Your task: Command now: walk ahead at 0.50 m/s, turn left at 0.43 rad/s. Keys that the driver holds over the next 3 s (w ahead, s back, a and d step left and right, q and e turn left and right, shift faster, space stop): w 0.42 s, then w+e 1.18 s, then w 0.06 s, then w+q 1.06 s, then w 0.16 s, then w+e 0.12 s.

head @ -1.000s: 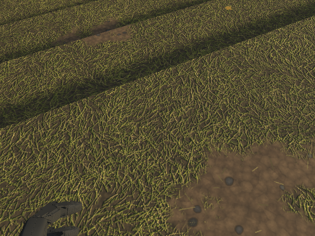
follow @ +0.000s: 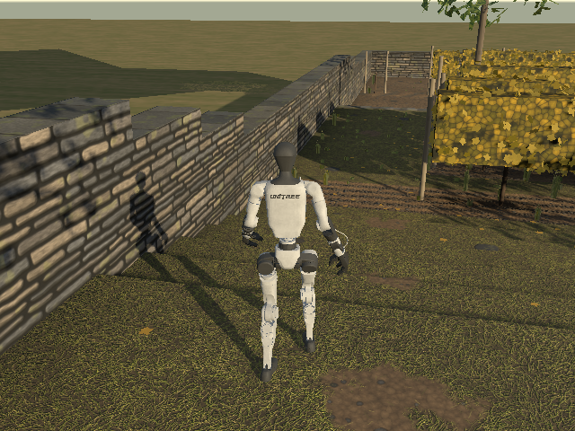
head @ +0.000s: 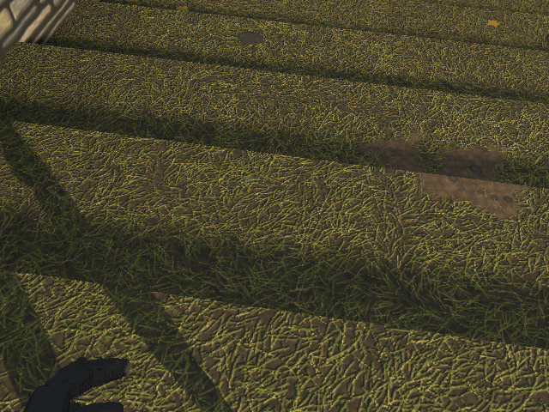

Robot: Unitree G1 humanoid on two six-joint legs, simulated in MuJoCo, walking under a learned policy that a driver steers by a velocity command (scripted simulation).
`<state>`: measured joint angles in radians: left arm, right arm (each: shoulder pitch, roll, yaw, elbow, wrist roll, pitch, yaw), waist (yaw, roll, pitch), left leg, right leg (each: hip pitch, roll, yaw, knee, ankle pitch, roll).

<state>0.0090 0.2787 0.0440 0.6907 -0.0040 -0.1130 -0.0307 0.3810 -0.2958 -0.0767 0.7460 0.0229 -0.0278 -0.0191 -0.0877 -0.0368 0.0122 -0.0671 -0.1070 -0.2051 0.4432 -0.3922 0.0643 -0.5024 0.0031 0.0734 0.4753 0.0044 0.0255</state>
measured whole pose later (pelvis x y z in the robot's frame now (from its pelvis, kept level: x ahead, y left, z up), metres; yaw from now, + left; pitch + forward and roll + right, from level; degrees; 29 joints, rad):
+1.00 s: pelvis +0.52 +0.02 -0.01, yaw -11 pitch +0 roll +2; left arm 0.16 0.27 0.07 0.71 -0.01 0.00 -0.04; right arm 0.33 -0.27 -0.08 0.86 0.01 -0.07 -0.01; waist -0.05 -0.02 0.01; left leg 0.04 0.02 0.25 0.41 -0.44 -0.01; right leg -0.56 -0.05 -0.03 0.82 -0.13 -0.07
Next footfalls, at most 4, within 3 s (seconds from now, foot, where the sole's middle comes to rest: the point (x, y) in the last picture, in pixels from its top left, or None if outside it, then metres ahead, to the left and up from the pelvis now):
0.02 right None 0.18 -0.13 -0.77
0.52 left None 0.43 0.14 -0.77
1.02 right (294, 350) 0.63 -0.10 -0.77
1.62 left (247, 247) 1.07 -0.01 -0.94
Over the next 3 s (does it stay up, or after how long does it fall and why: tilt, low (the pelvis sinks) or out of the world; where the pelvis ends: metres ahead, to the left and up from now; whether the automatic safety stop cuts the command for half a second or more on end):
stays up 1.61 -0.25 -0.28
